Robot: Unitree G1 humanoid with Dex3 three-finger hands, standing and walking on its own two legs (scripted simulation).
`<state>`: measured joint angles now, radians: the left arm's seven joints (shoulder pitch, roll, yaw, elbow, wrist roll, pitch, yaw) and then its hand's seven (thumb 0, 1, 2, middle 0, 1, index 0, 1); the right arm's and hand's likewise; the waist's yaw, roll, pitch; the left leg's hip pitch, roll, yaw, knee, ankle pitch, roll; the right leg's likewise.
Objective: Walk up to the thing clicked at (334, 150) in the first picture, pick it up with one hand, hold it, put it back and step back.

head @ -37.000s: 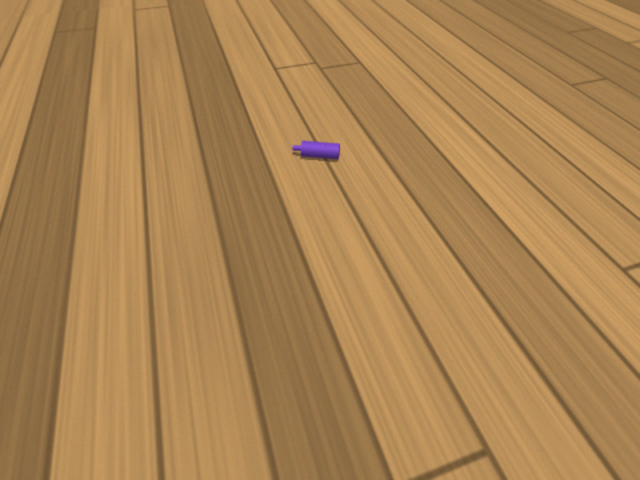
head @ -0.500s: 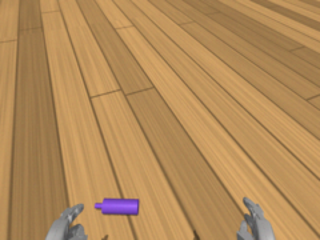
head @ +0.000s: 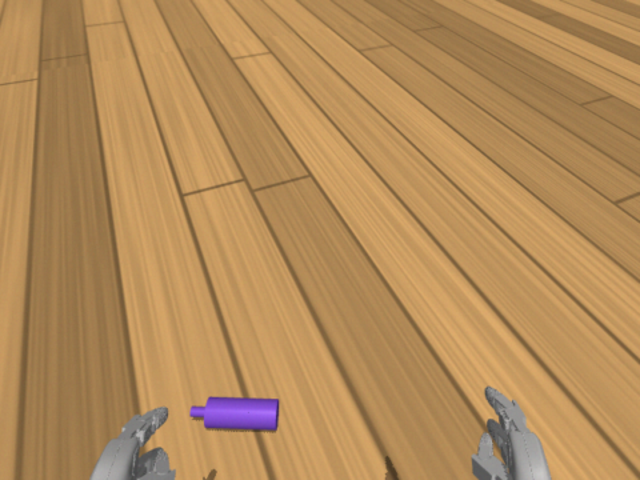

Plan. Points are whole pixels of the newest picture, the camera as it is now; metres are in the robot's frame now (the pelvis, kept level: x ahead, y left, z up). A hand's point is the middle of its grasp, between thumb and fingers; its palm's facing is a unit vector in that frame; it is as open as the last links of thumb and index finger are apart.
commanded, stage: home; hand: left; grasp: from above
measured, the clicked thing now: (234, 412) +0.44 +0.23 -0.67
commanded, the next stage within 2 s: stand in 0.78 s
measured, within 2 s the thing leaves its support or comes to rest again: neither
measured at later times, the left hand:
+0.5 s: hand (171, 476) +0.16 +0.18 -0.05, palm faces +0.04 -0.98 -0.20, open 7.4 cm
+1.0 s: hand out of the picture +0.16 +0.20 -0.08, palm faces +0.00 -0.95 -0.31, open 7.4 cm
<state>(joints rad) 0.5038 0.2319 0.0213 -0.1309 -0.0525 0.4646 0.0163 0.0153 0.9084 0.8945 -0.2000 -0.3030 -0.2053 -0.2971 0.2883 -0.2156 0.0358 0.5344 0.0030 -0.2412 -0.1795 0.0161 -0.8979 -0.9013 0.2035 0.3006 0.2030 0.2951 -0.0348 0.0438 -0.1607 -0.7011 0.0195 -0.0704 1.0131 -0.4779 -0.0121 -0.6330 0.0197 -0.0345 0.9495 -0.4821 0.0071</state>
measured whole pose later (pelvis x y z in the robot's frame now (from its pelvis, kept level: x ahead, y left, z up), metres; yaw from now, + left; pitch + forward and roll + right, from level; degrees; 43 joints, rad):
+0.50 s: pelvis +0.00 +0.00 +0.00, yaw +0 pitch +10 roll -3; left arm 0.51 0.23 0.02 -0.14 -0.05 0.46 0.02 0.02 0.91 0.89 -0.20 -0.30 -0.21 -0.30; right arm 0.29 -0.22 0.03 0.53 0.00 -0.23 -0.18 0.02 -0.90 -0.90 0.20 0.30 0.20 0.29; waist -0.04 0.04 -0.16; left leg -0.71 0.02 -0.07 1.02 -0.48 -0.01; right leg -0.64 0.02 -0.03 0.95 -0.49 0.01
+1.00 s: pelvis +0.00 +0.00 +0.01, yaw +0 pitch +4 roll -1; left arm 0.27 0.27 0.00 0.35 0.04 0.16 0.03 0.01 0.91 0.89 -0.20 -0.30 -0.21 -0.30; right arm 0.18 -0.26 0.01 0.74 -0.08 -0.09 -0.06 0.01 -0.90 -0.90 0.20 0.30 0.20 0.30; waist 0.02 0.00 -0.01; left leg -0.54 -0.01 -0.04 0.90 -0.43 0.00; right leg -0.50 -0.01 0.00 0.89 -0.46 0.01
